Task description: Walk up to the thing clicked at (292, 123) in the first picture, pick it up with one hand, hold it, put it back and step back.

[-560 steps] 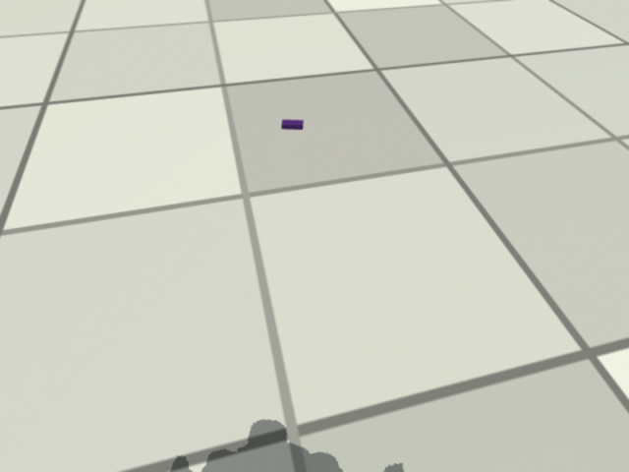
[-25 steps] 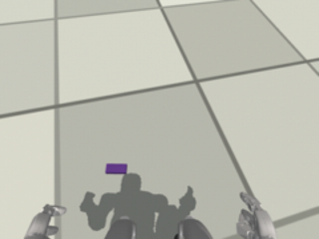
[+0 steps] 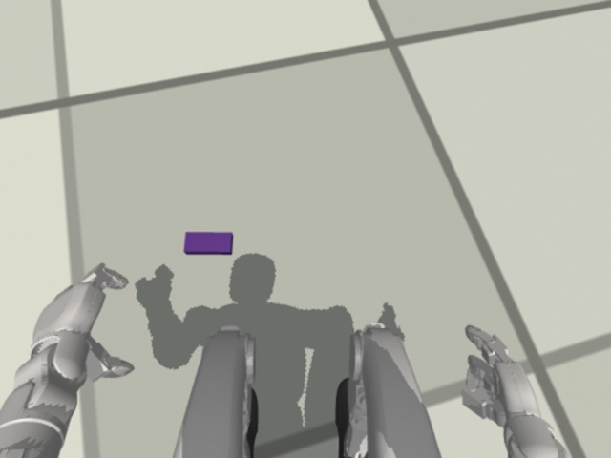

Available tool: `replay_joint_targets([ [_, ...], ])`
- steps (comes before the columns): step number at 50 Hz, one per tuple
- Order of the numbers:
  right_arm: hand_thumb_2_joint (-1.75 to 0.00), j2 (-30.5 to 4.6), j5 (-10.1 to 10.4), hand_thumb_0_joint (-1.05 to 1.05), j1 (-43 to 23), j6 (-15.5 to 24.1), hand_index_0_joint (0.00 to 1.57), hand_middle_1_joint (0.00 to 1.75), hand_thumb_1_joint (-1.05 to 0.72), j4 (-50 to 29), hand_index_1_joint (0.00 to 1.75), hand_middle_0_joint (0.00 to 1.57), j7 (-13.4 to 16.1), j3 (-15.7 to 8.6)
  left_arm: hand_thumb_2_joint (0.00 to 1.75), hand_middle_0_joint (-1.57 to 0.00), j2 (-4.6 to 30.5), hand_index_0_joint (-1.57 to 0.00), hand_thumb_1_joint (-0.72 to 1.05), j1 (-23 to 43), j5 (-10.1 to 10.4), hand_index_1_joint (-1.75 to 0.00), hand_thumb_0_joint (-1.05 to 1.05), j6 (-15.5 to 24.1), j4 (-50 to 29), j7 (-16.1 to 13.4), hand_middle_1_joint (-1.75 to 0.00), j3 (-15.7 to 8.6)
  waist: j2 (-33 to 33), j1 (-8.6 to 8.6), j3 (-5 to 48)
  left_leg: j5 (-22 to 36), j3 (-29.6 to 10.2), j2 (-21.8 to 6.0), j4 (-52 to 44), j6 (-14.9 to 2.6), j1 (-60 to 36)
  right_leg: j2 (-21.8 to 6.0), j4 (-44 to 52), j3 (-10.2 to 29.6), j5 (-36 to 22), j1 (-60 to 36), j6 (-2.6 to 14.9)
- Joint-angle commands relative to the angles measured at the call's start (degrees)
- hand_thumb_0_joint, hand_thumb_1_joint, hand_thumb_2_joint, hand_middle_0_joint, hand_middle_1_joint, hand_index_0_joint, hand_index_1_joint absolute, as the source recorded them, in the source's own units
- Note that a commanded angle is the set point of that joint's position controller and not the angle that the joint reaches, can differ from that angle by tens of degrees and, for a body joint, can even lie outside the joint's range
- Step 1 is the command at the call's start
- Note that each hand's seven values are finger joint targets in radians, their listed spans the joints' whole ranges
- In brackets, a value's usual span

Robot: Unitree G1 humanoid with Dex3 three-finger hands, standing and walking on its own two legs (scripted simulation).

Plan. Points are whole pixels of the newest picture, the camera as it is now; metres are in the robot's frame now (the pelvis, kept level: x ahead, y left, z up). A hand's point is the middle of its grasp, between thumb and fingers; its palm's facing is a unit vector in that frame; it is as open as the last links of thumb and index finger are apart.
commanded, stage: rise first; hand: left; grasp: from above
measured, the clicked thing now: (209, 243) +0.52 +0.23 -0.52
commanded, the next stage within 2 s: none
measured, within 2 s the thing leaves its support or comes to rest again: neither
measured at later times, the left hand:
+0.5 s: hand (146, 278) +0.38 +0.29 -0.29, palm faces -0.49 -0.11 -0.87, open 13.7 cm
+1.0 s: hand (163, 259) +0.44 +0.28 -0.36, palm faces -0.48 +0.00 -0.88, open 13.6 cm
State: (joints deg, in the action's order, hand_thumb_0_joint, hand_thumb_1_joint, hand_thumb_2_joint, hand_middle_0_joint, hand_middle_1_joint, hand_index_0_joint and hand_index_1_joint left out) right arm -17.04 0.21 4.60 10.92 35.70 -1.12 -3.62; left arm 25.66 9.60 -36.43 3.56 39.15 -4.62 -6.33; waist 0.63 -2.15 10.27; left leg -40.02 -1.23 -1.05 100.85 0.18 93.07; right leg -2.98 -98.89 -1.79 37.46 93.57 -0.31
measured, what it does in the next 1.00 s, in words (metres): lowers itself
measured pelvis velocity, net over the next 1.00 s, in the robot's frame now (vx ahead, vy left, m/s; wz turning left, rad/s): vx -0.04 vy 0.01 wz -0.09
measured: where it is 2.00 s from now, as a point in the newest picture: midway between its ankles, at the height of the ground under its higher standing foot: (296, 450)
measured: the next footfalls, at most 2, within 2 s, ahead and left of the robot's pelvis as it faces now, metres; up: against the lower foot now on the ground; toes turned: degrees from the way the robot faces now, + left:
none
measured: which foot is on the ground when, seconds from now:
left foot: down 0.00-1.00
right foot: down 0.00-1.00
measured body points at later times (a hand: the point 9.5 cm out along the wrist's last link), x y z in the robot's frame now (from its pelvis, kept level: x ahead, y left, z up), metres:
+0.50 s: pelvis -0.05 +0.01 -0.15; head +0.17 +0.04 +0.24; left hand +0.40 +0.29 -0.24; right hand +0.02 -0.28 -0.26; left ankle +0.04 +0.12 -0.50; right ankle +0.06 -0.13 -0.50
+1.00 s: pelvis -0.04 +0.01 -0.19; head +0.21 +0.06 +0.18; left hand +0.46 +0.28 -0.31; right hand -0.01 -0.28 -0.30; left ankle +0.04 +0.12 -0.50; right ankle +0.06 -0.13 -0.50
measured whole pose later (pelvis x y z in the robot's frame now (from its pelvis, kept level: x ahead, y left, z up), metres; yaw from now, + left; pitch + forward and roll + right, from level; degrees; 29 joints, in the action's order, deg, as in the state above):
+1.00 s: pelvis -0.04 +0.01 -0.19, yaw -5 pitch +35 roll -8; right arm -15.9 -8.1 7.9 1.8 42.4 -7.8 1.7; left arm 46.1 55.4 -76.2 18.2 82.6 -20.3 -6.6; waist -0.7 -13.2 2.4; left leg -40.2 -5.7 -0.2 136.1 -1.2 131.2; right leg -3.0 -129.8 -4.2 36.1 128.6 -1.2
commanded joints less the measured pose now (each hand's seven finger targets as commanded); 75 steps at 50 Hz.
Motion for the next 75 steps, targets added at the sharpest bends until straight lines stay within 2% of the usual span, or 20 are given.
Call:
replay_joint_targets([
  [1,-0.91,-9.6,0.3,0.0,6.8,0.9,0.2,0.3,-0.92,-2.8,0.3,0.2,-0.1,-4.3,0.96,-0.13,17.6,-0.13,-0.52,14.4,-4.6,-1.03,0.0,2.5,-3.1,-3.1,-1.03,-6.0,4.3,-0.02,32.8,21.0,-0.7,1.6,-6.9,-0.8,-15.2,1.9,5.3,0.0,-17.7,-12.2,2.08],
  [6,-0.91,-9.6,-0.7,0.0,9.0,0.0,0.2,0.3,-0.92,-0.1,0.3,0.2,-0.7,-4.1,0.97,-0.13,20.6,-0.13,-0.52,27.3,-10.6,-1.0,0.0,6.0,4.7,-3.4,-1.0,-4.0,1.0,-1.47,35.3,14.9,0.9,2.0,1.0,-1.64,-4.9,1.9,1.1,0.2,-13.6,-9.9,1.57],
  [11,-0.9,-9.9,-1.6,0.0,10.0,-1.4,0.2,0.3,-0.9,1.0,0.3,0.2,-1.2,-3.7,0.97,-0.15,26.0,-0.14,-0.49,34.4,-16.1,-0.98,0.0,9.6,13.9,-4.1,-0.97,-4.7,-0.7,-1.7,33.0,7.0,2.0,2.4,5.5,-2.28,4.2,2.3,-0.3,0.2,-4.5,-6.4,1.24],
  [14,-0.9,-10.0,-2.2,0.0,10.0,-2.3,0.2,0.3,-0.9,1.4,0.3,0.2,-1.8,-3.3,0.98,-0.11,26.8,-0.12,-0.5,39.5,-18.8,-1.0,0.0,11.6,15.0,-4.9,-1.0,-3.6,2.1,-2.55,33.7,4.3,1.4,2.4,6.9,-2.15,4.5,2.5,-2.8,-0.7,-1.2,-1.6,1.56],
  [17,-0.9,-10.4,-2.8,0.0,10.4,-3.4,0.2,0.3,-0.9,2.3,0.3,0.2,-2.0,-3.1,0.98,-0.12,30.9,-0.12,-0.5,44.4,-22.2,-0.98,0.0,13.3,16.8,-6.8,-0.98,-4.6,5.2,-3.24,33.3,2.6,0.9,2.5,8.3,-2.08,5.5,2.6,-5.5,-1.6,0.4,1.7,1.77],
  [24,-0.9,-11.5,-4.1,0.0,11.8,-6.6,0.2,0.3,-0.9,4.4,0.3,0.2,-3.0,-2.2,0.97,-0.13,32.0,-0.12,-0.48,51.3,-29.9,-0.92,0.0,13.6,23.5,-12.6,-0.91,-3.4,11.1,-5.38,31.6,3.5,-1.3,2.3,10.0,-1.55,3.4,2.4,-11.6,-4.4,-2.9,12.1,2.52],
  [26,-0.9,-12.0,-4.6,0.0,11.9,-7.1,0.2,0.3,-0.9,4.9,0.3,0.2,-3.4,-2.0,0.97,-0.14,30.8,-0.13,-0.47,52.9,-31.1,-0.9,0.0,13.3,25.6,-13.6,-0.89,-2.0,13.3,-6.28,30.3,4.1,-2.5,2.1,10.0,-1.09,2.6,2.0,-13.6,-5.0,-3.8,15.4,2.58],
  [28,-0.9,-12.4,-4.8,0.0,12.6,-7.6,0.2,0.3,-0.9,5.3,0.3,0.2,-3.7,-2.0,0.95,-0.15,32.4,-0.14,-0.46,56.3,-32.8,-0.89,0.0,13.2,25.2,-14.2,-0.88,-2.2,15.9,-6.63,32.2,6.9,-2.9,1.9,10.8,-0.71,0.1,1.9,-15.2,-5.3,-5.9,16.7,2.71],
  [30,-0.9,-12.8,-5.2,0.0,13.5,-8.0,0.2,0.3,-0.9,5.7,0.3,0.2,-4.1,-1.8,0.95,-0.15,30.7,-0.14,-0.46,56.6,-33.9,-0.89,0.0,12.9,27.5,-14.5,-0.88,-1.0,16.8,-7.7,32.1,9.8,-3.5,1.8,11.5,-0.26,-0.8,1.7,-16.5,-5.6,-7.7,17.9,2.59],
  [34,-0.9,-12.8,-5.9,0.0,14.2,-8.5,0.2,0.3,-0.9,5.8,0.3,0.2,-4.8,-1.8,0.94,-0.15,30.9,-0.14,-0.46,59.7,-35.3,-0.89,0.0,13.2,28.3,-15.1,-0.88,-0.4,15.3,-9.08,32.0,9.9,-3.0,2.1,13.9,-0.89,1.8,1.7,-16.7,-5.5,-8.3,17.6,2.46],
  [37,-0.9,-13.2,-6.6,0.0,14.8,-8.9,0.2,0.3,-0.9,5.9,0.3,0.2,-5.2,-1.1,0.93,-0.16,31.3,-0.16,-0.44,57.9,-36.8,-0.88,0.0,13.3,33.6,-15.4,-0.87,-0.3,13.6,-10.14,30.0,10.4,-3.3,2.1,15.4,-0.96,3.4,1.5,-17.4,-5.7,-8.7,17.8,2.06],
  [45,-0.9,-13.1,-8.0,0.0,15.8,-9.3,0.2,0.3,-0.9,6.3,0.3,0.2,-5.9,0.2,0.91,-0.17,36.8,-0.17,-0.43,62.5,-38.2,-0.89,0.0,14.3,35.6,-17.8,-0.89,-3.4,13.0,-10.97,31.3,8.9,-1.0,2.5,19.4,-2.23,8.5,2.3,-17.9,-5.5,-8.6,14.9,1.83],
  [49,-0.9,-13.2,-8.5,0.0,15.2,-9.0,0.2,0.3,-0.91,6.0,0.3,0.2,-5.9,1.0,0.91,-0.16,36.6,-0.17,-0.44,63.0,-39.0,-0.9,0.0,14.4,37.0,-18.7,-0.91,-2.8,14.3,-11.11,30.2,9.0,-0.9,2.5,20.3,-2.2,9.6,2.6,-18.9,-5.9,-8.7,16.4,1.91],
  [52,-0.9,-13.6,-8.8,0.0,15.8,-9.1,0.2,0.3,-0.9,6.1,0.3,0.2,-6.1,0.9,0.9,-0.16,37.5,-0.18,-0.42,64.2,-39.2,-0.9,0.0,14.4,35.4,-19.1,-0.91,-3.2,16.5,-11.26,32.9,11.7,-1.2,2.4,21.1,-1.98,7.6,2.8,-20.0,-6.2,-11.1,16.1,2.0],
  [54,-0.9,-13.6,-9.1,0.0,16.6,-9.3,0.2,0.3,-0.91,5.9,0.3,0.2,-6.4,1.1,0.89,-0.16,36.1,-0.18,-0.42,62.6,-39.0,-0.9,0.0,13.7,36.1,-19.0,-0.92,-2.8,16.0,-11.5,32.6,12.7,-1.5,2.3,21.1,-1.87,7.0,2.7,-20.1,-6.4,-11.6,16.2,1.93],
  [60,-0.9,-14.1,-9.2,0.0,17.4,-9.3,0.2,0.3,-0.91,5.8,0.3,0.2,-6.5,1.3,0.89,-0.17,36.9,-0.18,-0.42,63.5,-38.1,-0.9,0.0,13.1,35.4,-18.9,-0.92,-3.0,15.9,-12.25,31.6,12.5,-1.7,2.0,21.8,-1.96,8.2,2.7,-20.4,-6.4,-12.0,16.1,1.84],
  [65,-0.9,-14.2,-9.3,0.0,18.6,-9.5,0.2,0.3,-0.91,6.0,0.3,0.2,-6.7,1.7,0.91,-0.16,37.4,-0.17,-0.44,62.2,-38.1,-0.91,0.0,12.9,34.7,-18.6,-0.92,-3.3,15.9,-12.56,32.9,16.6,-1.9,1.9,23.0,-1.8,6.8,2.8,-20.9,-6.5,-15.3,14.4,1.74],
  [69,-0.9,-14.4,-9.1,0.0,17.7,-9.6,0.2,0.3,-0.91,5.7,0.3,0.2,-6.9,2.2,0.89,-0.16,38.3,-0.18,-0.42,63.0,-38.1,-0.91,0.0,12.9,35.6,-18.8,-0.92,-3.4,17.6,-12.14,30.7,14.6,-2.2,1.9,22.4,-1.59,8.0,2.8,-21.5,-6.6,-13.6,16.9,2.13],
  [73,-0.9,-14.8,-9.3,0.0,17.8,-9.6,0.2,0.3,-0.9,5.4,0.3,0.2,-7.2,2.7,0.91,-0.15,37.5,-0.16,-0.44,64.3,-38.4,-0.92,0.0,12.9,36.4,-18.9,-0.93,-2.7,18.1,-13.69,29.2,14.3,-2.9,1.7,22.4,-1.47,7.6,2.8,-21.9,-7.2,-13.4,18.4,2.05],
  [75,-0.9,-14.8,-9.1,0.0,17.4,-9.6,0.2,0.3,-0.91,5.4,0.3,0.2,-7.2,2.7,0.91,-0.15,38.2,-0.17,-0.44,65.7,-38.5,-0.93,0.0,13.1,35.4,-18.9,-0.94,-2.5,19.1,-13.07,30.2,13.2,-2.7,1.7,22.3,-1.52,8.2,3.1,-22.0,-7.2,-12.7,18.3,2.29],
])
